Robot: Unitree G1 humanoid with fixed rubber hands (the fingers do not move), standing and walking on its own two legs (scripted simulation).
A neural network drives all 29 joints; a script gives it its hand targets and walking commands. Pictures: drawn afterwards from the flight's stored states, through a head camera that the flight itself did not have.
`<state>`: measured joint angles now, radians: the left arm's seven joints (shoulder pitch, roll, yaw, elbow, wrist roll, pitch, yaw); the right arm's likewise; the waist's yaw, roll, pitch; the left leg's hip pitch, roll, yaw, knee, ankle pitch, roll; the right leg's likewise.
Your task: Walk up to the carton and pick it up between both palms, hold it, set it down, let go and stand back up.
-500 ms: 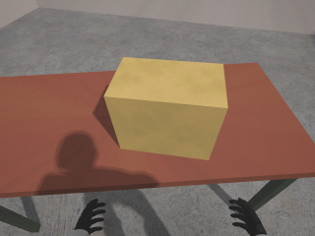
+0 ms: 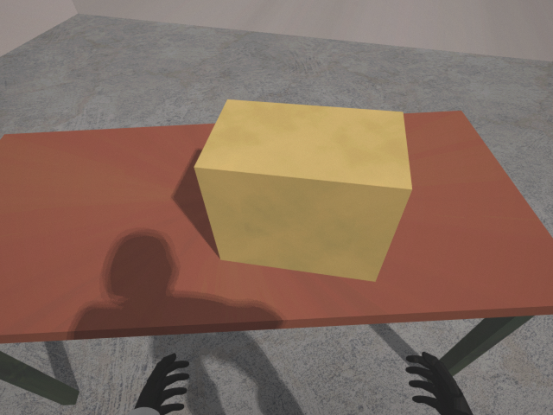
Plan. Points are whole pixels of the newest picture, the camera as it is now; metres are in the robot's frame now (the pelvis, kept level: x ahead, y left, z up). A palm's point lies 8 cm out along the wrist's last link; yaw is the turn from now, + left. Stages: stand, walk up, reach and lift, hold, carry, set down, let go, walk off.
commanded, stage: let go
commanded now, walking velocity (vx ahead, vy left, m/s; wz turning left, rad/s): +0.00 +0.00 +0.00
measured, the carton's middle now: (303, 192) +0.47 -0.01 +0.03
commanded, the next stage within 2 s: stand in 0.16 s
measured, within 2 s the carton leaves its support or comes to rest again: neither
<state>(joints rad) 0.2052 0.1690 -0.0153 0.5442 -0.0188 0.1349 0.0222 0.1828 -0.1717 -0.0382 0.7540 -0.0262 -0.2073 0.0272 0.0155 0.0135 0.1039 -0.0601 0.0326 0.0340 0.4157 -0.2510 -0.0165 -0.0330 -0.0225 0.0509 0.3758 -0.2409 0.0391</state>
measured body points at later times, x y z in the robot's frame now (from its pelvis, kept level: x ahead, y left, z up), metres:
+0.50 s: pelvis +0.00 -0.01 +0.00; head -0.02 -0.01 +0.45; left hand +0.05 +0.29 -0.12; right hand +0.07 -0.30 -0.13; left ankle -0.01 +0.12 -0.74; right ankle -0.01 -0.15 -0.74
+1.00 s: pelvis -0.05 -0.01 +0.00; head -0.08 -0.01 +0.45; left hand -0.03 +0.26 -0.14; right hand +0.00 -0.29 -0.14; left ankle -0.01 +0.12 -0.74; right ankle -0.01 -0.15 -0.74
